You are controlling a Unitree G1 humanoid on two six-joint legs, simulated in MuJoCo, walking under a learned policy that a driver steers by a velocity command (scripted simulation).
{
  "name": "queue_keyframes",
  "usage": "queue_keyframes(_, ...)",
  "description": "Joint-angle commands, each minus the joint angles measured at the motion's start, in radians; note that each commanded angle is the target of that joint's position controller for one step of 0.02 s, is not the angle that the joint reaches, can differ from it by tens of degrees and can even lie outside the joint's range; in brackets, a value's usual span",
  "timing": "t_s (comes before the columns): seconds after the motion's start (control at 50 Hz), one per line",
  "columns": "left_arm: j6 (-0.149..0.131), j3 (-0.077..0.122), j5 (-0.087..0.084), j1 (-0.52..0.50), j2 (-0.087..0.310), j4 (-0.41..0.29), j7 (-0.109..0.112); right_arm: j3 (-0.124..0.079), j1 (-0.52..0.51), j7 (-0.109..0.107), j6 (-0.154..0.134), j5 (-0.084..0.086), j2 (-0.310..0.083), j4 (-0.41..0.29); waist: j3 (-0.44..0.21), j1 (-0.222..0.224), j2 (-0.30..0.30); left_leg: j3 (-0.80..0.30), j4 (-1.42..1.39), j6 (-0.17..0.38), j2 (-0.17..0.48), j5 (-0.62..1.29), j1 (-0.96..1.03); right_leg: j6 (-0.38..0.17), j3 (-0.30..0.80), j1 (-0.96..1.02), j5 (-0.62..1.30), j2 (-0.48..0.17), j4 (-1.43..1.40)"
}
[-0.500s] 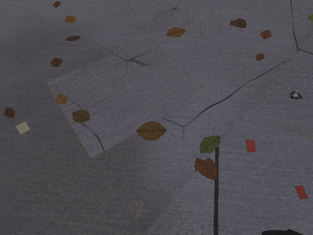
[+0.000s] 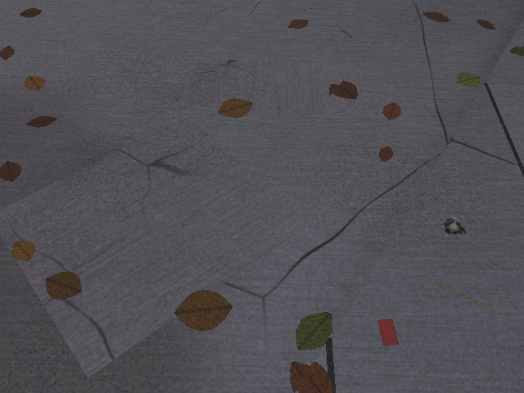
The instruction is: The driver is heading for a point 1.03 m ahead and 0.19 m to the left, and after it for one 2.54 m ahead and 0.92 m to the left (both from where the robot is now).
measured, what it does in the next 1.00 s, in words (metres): goes down, turning left: right foot, then left foot 0.04 m lower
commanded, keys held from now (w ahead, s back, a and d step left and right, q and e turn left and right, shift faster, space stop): w+q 0.70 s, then w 0.06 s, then w+e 0.24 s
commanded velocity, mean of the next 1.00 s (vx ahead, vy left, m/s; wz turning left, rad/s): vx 0.50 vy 0.00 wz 0.40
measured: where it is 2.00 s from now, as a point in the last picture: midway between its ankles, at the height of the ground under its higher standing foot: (154, 303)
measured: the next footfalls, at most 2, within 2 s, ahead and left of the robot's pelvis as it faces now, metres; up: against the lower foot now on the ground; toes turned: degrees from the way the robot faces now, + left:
right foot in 0.18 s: +0.26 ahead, -0.12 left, +0.00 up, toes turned +6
left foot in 0.78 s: +0.45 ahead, +0.16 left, -0.04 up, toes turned +31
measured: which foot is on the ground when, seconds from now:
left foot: down 0.00-0.18, up 0.20-0.76, down 0.78-1.00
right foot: up 0.00-0.16, down 0.18-0.76, up 0.78-1.00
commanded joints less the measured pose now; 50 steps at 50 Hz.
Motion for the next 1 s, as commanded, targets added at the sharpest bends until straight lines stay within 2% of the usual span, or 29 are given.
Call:
queue_keyframes(0.02, -0.014, 0.002, -0.009, -0.120, 0.051, -0.094, 0.003, -0.035, 0.039, -0.009, -0.009, -0.004, -0.166, -0.048, 0.023, 0.003, 0.124, -0.195, -0.022, 0.122, 0.240, 0.383, -0.021, 0.013, -0.041, 0.019, 0.048, 0.049, -0.097)
queue_keyframes(0.06, -0.021, 0.002, -0.014, -0.160, 0.063, -0.116, 0.005, -0.041, 0.052, -0.013, -0.003, -0.010, -0.179, -0.053, 0.021, -0.006, 0.129, -0.232, 0.018, 0.127, 0.261, 0.397, 0.024, 0.006, -0.027, 0.024, 0.016, 0.056, -0.141)
queue_keyframes(0.1, -0.031, 0.008, -0.018, -0.142, 0.084, -0.125, 0.008, -0.050, 0.027, -0.020, 0.003, -0.015, -0.194, -0.066, 0.015, 0.017, 0.135, -0.264, 0.060, 0.108, 0.275, 0.401, 0.029, -0.011, -0.008, 0.099, -0.039, 0.064, -0.207)
queue_keyframes(0.14, -0.045, 0.021, -0.021, -0.010, 0.110, -0.091, 0.019, -0.059, -0.022, -0.018, 0.006, -0.012, -0.216, -0.083, -0.029, 0.080, 0.130, -0.264, 0.172, 0.074, 0.252, 0.467, -0.024, -0.038, -0.021, 0.321, -0.086, 0.098, -0.296)
queue_keyframes(0.16, -0.058, 0.036, -0.009, 0.120, 0.145, -0.055, 0.032, -0.056, -0.026, -0.012, 0.005, -0.005, -0.198, -0.087, -0.108, 0.131, 0.074, -0.219, 0.343, 0.053, 0.191, 0.447, -0.084, -0.068, 0.008, 0.518, -0.074, 0.066, -0.341)
queue_keyframes(0.18, -0.067, 0.054, 0.018, 0.288, 0.222, -0.047, 0.048, -0.043, -0.043, -0.007, 0.000, 0.006, -0.145, -0.130, -0.261, 0.192, -0.040, -0.154, 0.609, 0.030, 0.126, 0.199, -0.226, -0.122, 0.225, 0.751, -0.235, -0.163, -0.360)
queue_keyframes(0.2, -0.050, 0.075, 0.026, 0.297, 0.302, -0.049, 0.050, -0.028, 0.070, -0.011, 0.008, 0.034, -0.064, -0.160, -0.350, 0.133, -0.247, -0.048, 0.849, 0.001, -0.014, -0.363, -0.524, -0.223, 0.612, 0.939, -0.316, -0.382, -0.453)
queue_keyframes(0.22, -0.036, 0.067, 0.006, 0.253, 0.219, -0.055, 0.045, -0.044, 0.049, -0.019, 0.026, 0.002, -0.156, -0.136, -0.262, 0.115, -0.124, -0.061, 0.948, 0.009, 0.059, -0.329, -0.615, -0.231, 0.660, 0.834, -0.424, -0.361, -0.488)
queue_keyframes(0.24, -0.038, 0.046, -0.002, 0.187, 0.131, -0.068, 0.042, -0.050, -0.022, -0.011, 0.032, -0.009, -0.164, -0.137, -0.129, 0.100, -0.028, -0.071, 0.944, 0.007, 0.098, -0.231, -0.612, -0.204, 0.505, 0.702, -0.378, -0.304, -0.509)
queue_keyframes(0.26, -0.044, 0.036, -0.004, 0.154, 0.095, -0.065, 0.038, -0.048, -0.061, -0.001, 0.035, -0.011, -0.142, -0.143, -0.068, 0.084, -0.011, -0.064, 0.910, -0.005, 0.127, -0.172, -0.582, -0.183, 0.367, 0.609, -0.236, -0.254, -0.537)
queue_keyframes(0.28, -0.050, 0.033, -0.006, 0.154, 0.082, -0.057, 0.039, -0.050, -0.078, 0.007, 0.045, -0.022, -0.136, -0.146, -0.044, 0.071, -0.043, -0.055, 0.880, -0.015, 0.147, -0.149, -0.553, -0.161, 0.269, 0.556, -0.136, -0.218, -0.556)
queue_keyframes(0.32, -0.067, 0.036, -0.018, 0.175, 0.088, -0.037, 0.041, -0.051, -0.078, 0.023, 0.071, -0.036, -0.126, -0.155, -0.036, 0.048, -0.069, -0.038, 0.869, -0.032, 0.152, -0.112, -0.511, -0.147, 0.154, 0.504, 0.027, -0.181, -0.577)
queue_keyframes(0.36, -0.083, 0.043, -0.027, 0.198, 0.102, -0.023, 0.039, -0.051, -0.123, 0.036, 0.081, -0.035, -0.122, -0.178, -0.037, 0.042, -0.057, -0.027, 0.858, -0.041, 0.158, -0.043, -0.543, -0.160, 0.078, 0.514, 0.117, -0.176, -0.596)
queue_keyframes(0.46, -0.093, 0.047, -0.025, 0.251, 0.103, 0.014, 0.038, -0.048, -0.263, 0.055, 0.083, -0.029, -0.119, -0.225, 0.005, 0.053, -0.040, -0.012, 0.699, -0.055, 0.167, 0.209, -0.617, -0.157, -0.072, 0.536, 0.191, -0.148, -0.596)
queue_keyframes(0.56, -0.083, 0.057, -0.020, 0.323, 0.135, 0.048, 0.043, -0.028, -0.436, 0.069, 0.079, -0.035, -0.104, -0.282, 0.050, 0.110, -0.027, 0.040, 0.454, -0.032, 0.173, 0.333, -0.591, -0.146, -0.146, 0.593, 0.125, -0.171, -0.571)
queue_keyframes(0.66, -0.046, 0.062, -0.017, 0.404, 0.154, 0.092, 0.065, -0.021, -0.545, 0.074, 0.075, -0.057, -0.101, -0.323, 0.098, 0.151, 0.004, 0.100, 0.314, 0.014, 0.158, 0.199, -0.612, -0.134, -0.191, 0.751, 0.247, -0.208, -0.486)
queue_keyframes(0.72, -0.027, 0.066, -0.022, 0.412, 0.188, 0.115, 0.071, -0.029, -0.487, 0.059, 0.071, -0.071, -0.106, -0.301, 0.040, 0.115, -0.016, 0.157, 0.269, 0.057, 0.076, 0.054, -0.452, -0.115, -0.240, 0.776, 0.625, -0.204, -0.298)
queue_keyframes(0.74, -0.020, 0.066, -0.020, 0.414, 0.197, 0.120, 0.069, -0.039, -0.399, 0.049, 0.065, -0.073, -0.121, -0.267, -0.016, 0.080, -0.019, 0.157, 0.256, 0.075, 0.042, 0.034, -0.352, -0.110, -0.248, 0.773, 0.687, -0.199, -0.172)
queue_keyframes(0.76, -0.014, 0.062, -0.020, 0.407, 0.190, 0.120, 0.066, -0.052, -0.248, 0.034, 0.054, -0.076, -0.140, -0.206, -0.090, 0.019, 0.000, 0.146, 0.197, 0.099, 0.024, 0.088, -0.170, -0.098, -0.270, 0.705, 0.624, -0.181, 0.027)
queue_keyframes(0.78, -0.012, 0.046, -0.020, 0.391, 0.142, 0.111, 0.059, -0.070, -0.086, 0.018, 0.043, -0.082, -0.181, -0.141, -0.174, -0.055, 0.044, 0.044, 0.216, 0.137, 0.116, 0.170, 0.135, -0.085, -0.274, 0.449, 0.301, -0.141, 0.315)
queue_keyframes(0.8, -0.012, 0.025, -0.010, 0.463, 0.011, 0.088, 0.048, -0.082, -0.047, 0.006, 0.033, -0.065, -0.270, -0.132, -0.283, 0.018, 0.257, -0.258, 0.411, 0.181, 0.416, 0.671, 0.452, -0.064, -0.220, 0.082, -0.682, -0.031, 0.698)
queue_keyframes(0.82, -0.016, 0.042, -0.051, 0.409, 0.110, 0.042, 0.045, -0.090, 0.061, 0.000, 0.043, -0.020, -0.304, -0.146, -0.456, -0.081, 0.177, -0.520, 0.272, 0.308, 0.542, 0.606, 0.578, -0.045, -0.063, -0.084, -0.600, 0.061, 0.810)
queue_keyframes(0.84, -0.021, 0.044, -0.059, 0.273, 0.127, 0.027, 0.050, -0.086, -0.003, -0.010, 0.049, -0.020, -0.277, -0.128, -0.260, -0.068, 0.091, -0.376, 0.178, 0.260, 0.490, 0.542, 0.437, -0.051, -0.035, -0.184, -0.450, 0.019, 0.778)
queue_keyframes(0.86, -0.027, 0.040, -0.055, 0.247, 0.124, 0.033, 0.046, -0.065, -0.103, -0.014, 0.045, -0.018, -0.210, -0.134, -0.112, -0.025, 0.076, -0.269, 0.128, 0.203, 0.442, 0.550, 0.244, -0.053, -0.019, -0.144, -0.348, 0.003, 0.667)
queue_keyframes(0.88, -0.017, 0.041, -0.043, 0.276, 0.118, 0.067, 0.040, -0.052, -0.165, -0.013, 0.039, -0.023, -0.172, -0.130, -0.056, 0.033, 0.040, -0.184, 0.092, 0.153, 0.397, 0.568, 0.118, -0.050, -0.004, -0.072, -0.306, -0.007, 0.603)
queue_keyframes(0.9, 0.005, 0.042, -0.021, 0.333, 0.105, 0.094, 0.035, -0.043, -0.181, -0.015, 0.029, -0.016, -0.150, -0.130, -0.036, 0.068, 0.058, -0.122, 0.072, 0.107, 0.371, 0.626, 0.023, -0.051, 0.010, 0.019, -0.275, -0.017, 0.555)
queue_keyframes(0.92, 0.026, 0.040, -0.011, 0.376, 0.087, 0.118, 0.026, -0.037, -0.185, -0.013, 0.018, -0.012, -0.136, -0.122, -0.039, 0.091, 0.086, -0.078, 0.046, 0.072, 0.346, 0.618, -0.027, -0.053, 0.007, 0.064, -0.260, -0.018, 0.532)
queue_keyframes(0.96, 0.034, 0.043, -0.018, 0.355, 0.065, 0.120, 0.009, -0.035, -0.181, -0.012, -0.009, -0.006, -0.137, -0.102, -0.010, 0.112, 0.088, -0.006, -0.001, 0.024, 0.302, 0.603, -0.073, -0.054, 0.023, 0.066, -0.159, -0.009, 0.451)
queue_keyframes(1.0, 0.031, 0.042, -0.023, 0.270, 0.052, 0.100, -0.003, -0.033, -0.159, -0.013, -0.022, -0.011, -0.133, -0.080, 0.035, 0.098, 0.118, 0.071, -0.042, -0.006, 0.261, 0.608, -0.092, -0.050, -0.005, 0.045, -0.053, 0.007, 0.337)
Velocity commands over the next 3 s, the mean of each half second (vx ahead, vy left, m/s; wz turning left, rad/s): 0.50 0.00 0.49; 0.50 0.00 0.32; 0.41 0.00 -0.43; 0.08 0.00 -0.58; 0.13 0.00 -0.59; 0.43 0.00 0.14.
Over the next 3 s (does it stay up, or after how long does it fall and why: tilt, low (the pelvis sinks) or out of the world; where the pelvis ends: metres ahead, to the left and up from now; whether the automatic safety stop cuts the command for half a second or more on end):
stays up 1.03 0.15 -0.09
